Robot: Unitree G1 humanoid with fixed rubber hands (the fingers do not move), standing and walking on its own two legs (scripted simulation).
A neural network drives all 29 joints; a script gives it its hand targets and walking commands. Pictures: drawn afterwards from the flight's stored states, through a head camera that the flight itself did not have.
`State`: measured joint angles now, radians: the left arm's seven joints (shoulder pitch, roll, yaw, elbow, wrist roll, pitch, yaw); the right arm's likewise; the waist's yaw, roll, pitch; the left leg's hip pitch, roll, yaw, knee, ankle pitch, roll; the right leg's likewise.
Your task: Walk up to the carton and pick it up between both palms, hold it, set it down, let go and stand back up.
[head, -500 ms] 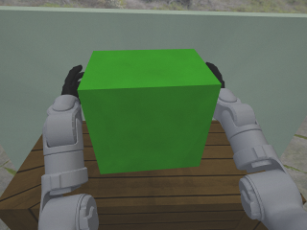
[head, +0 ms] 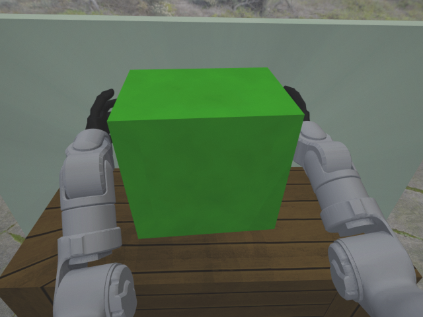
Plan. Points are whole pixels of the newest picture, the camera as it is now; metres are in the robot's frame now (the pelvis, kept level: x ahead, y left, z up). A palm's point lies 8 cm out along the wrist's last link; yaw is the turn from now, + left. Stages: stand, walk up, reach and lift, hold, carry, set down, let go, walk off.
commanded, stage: hold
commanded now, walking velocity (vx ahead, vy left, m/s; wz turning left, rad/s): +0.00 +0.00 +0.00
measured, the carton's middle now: (204, 151) +0.36 +0.00 +0.21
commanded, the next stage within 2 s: none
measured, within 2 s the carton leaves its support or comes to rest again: neither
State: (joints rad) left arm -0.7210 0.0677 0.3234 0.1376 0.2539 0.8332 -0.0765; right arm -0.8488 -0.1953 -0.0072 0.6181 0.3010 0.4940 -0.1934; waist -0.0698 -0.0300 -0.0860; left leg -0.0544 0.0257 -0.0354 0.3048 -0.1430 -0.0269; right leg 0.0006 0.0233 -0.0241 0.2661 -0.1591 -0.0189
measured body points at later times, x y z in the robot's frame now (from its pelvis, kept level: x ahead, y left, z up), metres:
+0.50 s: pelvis +0.00 +0.00 +0.00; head -0.07 +0.02 +0.44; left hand +0.37 +0.18 +0.25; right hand +0.38 -0.17 +0.25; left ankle +0.02 +0.14 -0.75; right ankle +0.00 -0.11 -0.75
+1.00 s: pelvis +0.00 +0.00 +0.00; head -0.08 +0.02 +0.44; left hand +0.37 +0.18 +0.25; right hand +0.38 -0.17 +0.25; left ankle +0.02 +0.13 -0.75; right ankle +0.00 -0.11 -0.75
